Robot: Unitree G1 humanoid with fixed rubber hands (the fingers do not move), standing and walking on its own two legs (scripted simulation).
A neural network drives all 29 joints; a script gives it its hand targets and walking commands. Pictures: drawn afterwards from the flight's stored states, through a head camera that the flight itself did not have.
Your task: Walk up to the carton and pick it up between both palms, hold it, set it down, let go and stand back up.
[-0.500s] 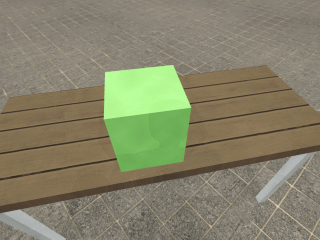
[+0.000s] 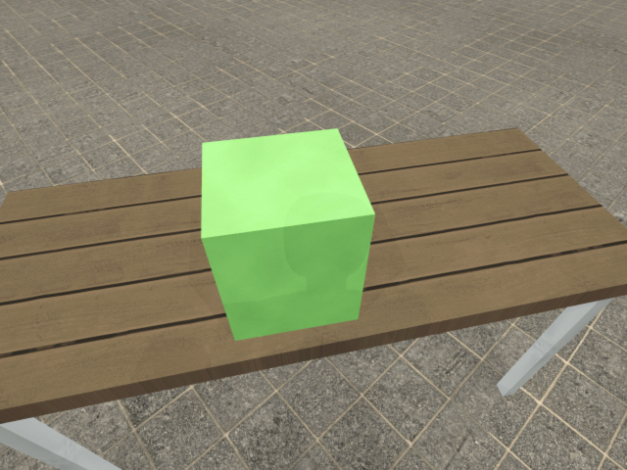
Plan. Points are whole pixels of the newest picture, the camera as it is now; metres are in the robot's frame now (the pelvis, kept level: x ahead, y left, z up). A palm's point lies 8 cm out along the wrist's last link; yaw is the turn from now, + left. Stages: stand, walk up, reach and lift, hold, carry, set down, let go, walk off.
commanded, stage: stand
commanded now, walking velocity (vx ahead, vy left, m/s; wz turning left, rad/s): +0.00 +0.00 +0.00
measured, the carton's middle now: (285, 236) +0.46 +0.07 +0.03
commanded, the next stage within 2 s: none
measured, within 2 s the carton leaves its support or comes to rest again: neither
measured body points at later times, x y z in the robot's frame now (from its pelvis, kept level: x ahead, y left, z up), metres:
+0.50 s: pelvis +0.01 +0.01 +0.00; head +0.01 +0.01 +0.45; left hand -0.02 +0.21 -0.17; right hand -0.05 -0.20 -0.16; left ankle +0.00 +0.09 -0.74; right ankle +0.03 -0.14 -0.74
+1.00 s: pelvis +0.01 +0.01 +0.00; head +0.02 +0.01 +0.45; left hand -0.01 +0.21 -0.17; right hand -0.04 -0.19 -0.16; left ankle +0.00 +0.09 -0.74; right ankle +0.03 -0.14 -0.74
